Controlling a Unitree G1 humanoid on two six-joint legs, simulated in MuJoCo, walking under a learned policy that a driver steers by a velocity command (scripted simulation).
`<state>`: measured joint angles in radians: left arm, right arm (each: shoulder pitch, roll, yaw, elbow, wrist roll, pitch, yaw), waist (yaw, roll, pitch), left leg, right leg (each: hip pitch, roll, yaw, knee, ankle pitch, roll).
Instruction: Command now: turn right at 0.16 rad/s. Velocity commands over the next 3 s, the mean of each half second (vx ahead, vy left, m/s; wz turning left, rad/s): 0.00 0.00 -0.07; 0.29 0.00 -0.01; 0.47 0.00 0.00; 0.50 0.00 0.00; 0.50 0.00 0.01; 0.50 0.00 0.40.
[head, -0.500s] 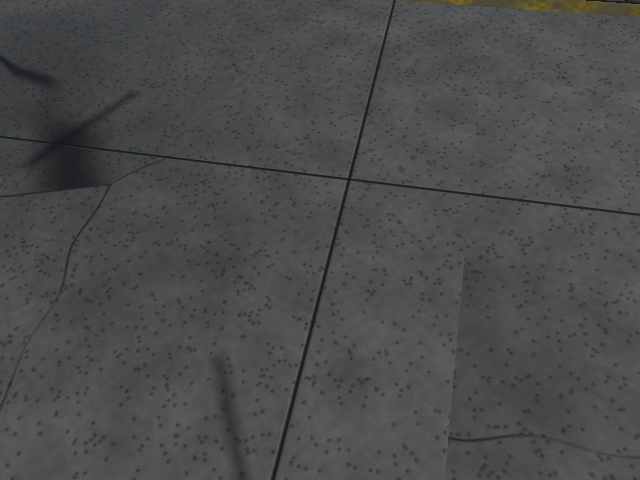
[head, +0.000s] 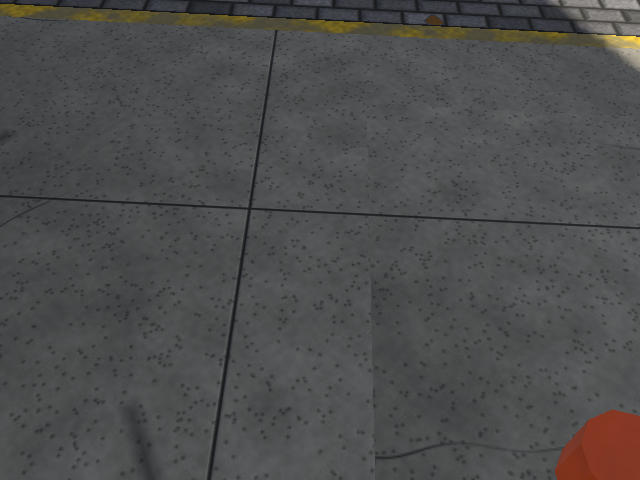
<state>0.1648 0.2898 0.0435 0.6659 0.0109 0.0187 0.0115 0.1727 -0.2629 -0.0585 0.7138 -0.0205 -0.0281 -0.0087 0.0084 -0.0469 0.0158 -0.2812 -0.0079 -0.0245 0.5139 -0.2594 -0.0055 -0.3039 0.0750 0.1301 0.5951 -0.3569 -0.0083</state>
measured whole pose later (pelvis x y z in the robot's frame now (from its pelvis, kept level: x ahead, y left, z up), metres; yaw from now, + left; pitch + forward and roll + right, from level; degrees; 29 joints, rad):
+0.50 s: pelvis +0.01 +0.00 +0.00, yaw +0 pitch -1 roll +0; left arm 0.20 0.22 0.04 0.68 0.01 0.01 0.01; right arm 0.19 -0.24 -0.04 0.68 -0.01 -0.03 0.00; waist 0.00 0.00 0.03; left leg -0.24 0.00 -0.02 0.56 -0.30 -0.01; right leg -0.23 0.05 0.11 0.57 -0.32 0.00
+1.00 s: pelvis +0.12 -0.01 +0.00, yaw -1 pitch +3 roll +0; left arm 0.46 0.23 0.05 0.75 -0.01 -0.06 -0.01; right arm 0.18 -0.29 -0.05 0.63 0.02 -0.08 0.03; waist 0.05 0.03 -0.02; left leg -0.67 0.04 0.02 1.13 -0.31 0.02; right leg -0.03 0.03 0.05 0.34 -0.35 -0.04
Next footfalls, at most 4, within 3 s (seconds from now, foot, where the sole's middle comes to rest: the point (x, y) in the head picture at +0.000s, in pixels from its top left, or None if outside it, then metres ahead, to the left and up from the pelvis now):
1.20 left None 0.42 0.12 -0.77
1.74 right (379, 391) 0.68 -0.12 -0.77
2.28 left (278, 280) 0.98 0.12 -0.77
2.82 right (359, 200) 1.27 -0.10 -0.77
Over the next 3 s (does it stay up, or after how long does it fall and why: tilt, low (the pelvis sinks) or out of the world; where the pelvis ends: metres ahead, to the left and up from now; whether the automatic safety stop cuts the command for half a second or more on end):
stays up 1.18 0.00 0.01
